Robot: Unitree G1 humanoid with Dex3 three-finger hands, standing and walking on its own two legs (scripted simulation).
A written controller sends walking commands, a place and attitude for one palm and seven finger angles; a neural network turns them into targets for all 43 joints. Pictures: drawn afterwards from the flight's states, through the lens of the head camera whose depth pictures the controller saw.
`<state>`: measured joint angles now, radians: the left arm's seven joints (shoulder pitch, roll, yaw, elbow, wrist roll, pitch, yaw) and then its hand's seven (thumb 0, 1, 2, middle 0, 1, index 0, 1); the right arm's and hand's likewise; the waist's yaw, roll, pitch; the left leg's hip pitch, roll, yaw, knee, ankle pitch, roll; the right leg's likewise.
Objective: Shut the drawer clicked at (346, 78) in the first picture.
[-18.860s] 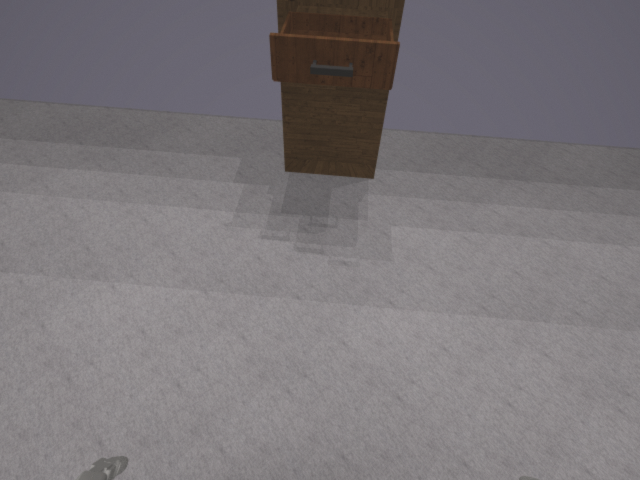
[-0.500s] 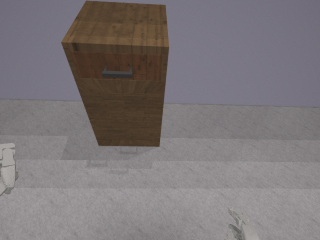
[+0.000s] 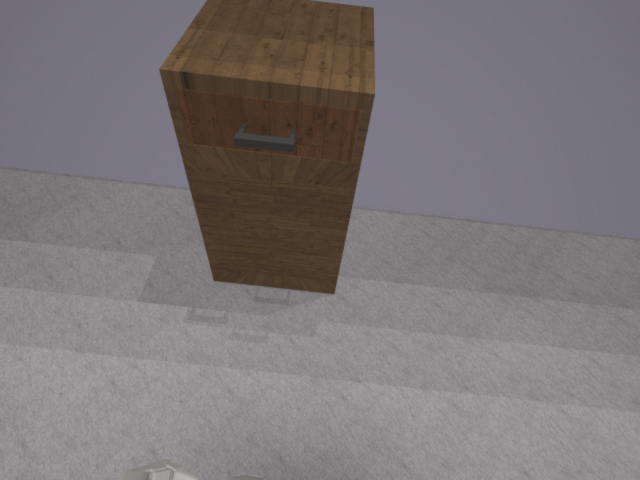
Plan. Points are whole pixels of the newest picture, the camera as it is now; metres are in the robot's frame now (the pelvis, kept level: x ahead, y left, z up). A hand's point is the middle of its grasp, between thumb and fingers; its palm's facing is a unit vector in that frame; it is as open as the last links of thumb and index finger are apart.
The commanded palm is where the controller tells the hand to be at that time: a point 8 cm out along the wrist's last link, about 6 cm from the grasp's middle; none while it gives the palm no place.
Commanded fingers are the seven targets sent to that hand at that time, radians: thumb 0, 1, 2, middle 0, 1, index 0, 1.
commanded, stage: let the arm hang, fingers relaxed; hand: left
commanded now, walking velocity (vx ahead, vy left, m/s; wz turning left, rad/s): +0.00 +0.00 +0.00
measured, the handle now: (266, 136) +0.79 +0.15 -0.07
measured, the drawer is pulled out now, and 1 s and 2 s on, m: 0.00 0.00 0.00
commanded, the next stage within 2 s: look to check the result in 0.76 s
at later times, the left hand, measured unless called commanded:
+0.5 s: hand out of the picture +0.02 +0.17 -0.16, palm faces +0.03 -0.99 -0.17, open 7.2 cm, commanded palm none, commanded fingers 0.00 0.90 0.90 -0.20 -0.30 -0.20 -0.30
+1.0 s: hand out of the picture +0.01 +0.16 -0.16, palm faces +0.04 -0.99 -0.17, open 7.4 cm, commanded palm none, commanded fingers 0.00 0.90 0.90 -0.20 -0.30 -0.20 -0.30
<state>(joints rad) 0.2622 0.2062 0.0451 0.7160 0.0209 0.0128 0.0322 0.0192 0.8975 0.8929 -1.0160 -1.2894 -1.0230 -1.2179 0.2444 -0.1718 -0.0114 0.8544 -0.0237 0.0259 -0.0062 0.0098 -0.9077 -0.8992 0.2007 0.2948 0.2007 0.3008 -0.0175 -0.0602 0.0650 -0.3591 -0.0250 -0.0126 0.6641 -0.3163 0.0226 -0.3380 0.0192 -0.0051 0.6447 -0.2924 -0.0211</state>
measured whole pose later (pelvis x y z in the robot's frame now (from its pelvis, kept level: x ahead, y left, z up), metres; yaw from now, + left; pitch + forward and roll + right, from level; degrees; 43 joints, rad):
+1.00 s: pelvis +0.03 +0.00 +0.02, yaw -1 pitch -1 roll +0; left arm 0.31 0.11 0.01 1.15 0.00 -0.01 0.04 0.00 0.90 0.89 -0.19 -0.30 -0.19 -0.30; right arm 0.33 -0.09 -0.01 1.14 -0.01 0.00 -0.05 0.00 -0.91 -0.90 0.20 0.29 0.20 0.30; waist -0.01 0.00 0.05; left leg -0.18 -0.02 -0.01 0.43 -0.23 0.02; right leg -0.17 0.02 0.01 0.42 -0.24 -0.02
